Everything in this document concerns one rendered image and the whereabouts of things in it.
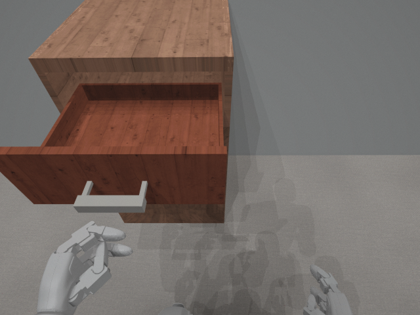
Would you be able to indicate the robot left hand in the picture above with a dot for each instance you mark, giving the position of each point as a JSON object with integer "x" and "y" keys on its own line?
{"x": 58, "y": 290}

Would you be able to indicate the cabinet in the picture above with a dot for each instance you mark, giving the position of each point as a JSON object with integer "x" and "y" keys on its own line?
{"x": 143, "y": 41}

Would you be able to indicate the robot right hand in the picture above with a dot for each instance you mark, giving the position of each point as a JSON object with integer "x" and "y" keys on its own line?
{"x": 335, "y": 303}

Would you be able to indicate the drawer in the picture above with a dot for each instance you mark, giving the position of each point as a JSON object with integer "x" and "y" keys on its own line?
{"x": 120, "y": 134}

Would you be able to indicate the handle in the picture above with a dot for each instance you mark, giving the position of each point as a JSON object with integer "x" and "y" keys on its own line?
{"x": 86, "y": 203}

